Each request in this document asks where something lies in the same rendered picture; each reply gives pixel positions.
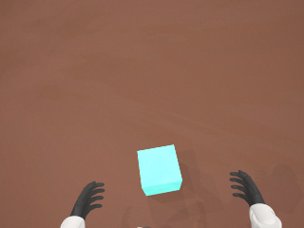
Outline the carton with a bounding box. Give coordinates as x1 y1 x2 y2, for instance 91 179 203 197
137 144 182 196

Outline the robot right hand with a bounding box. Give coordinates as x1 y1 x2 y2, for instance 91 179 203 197
229 170 266 207

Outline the robot left hand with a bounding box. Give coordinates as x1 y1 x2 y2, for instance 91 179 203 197
70 181 105 220

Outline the left robot forearm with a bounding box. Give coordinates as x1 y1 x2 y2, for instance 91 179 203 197
60 216 86 228

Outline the right robot forearm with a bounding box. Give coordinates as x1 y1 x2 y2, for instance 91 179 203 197
249 203 282 228

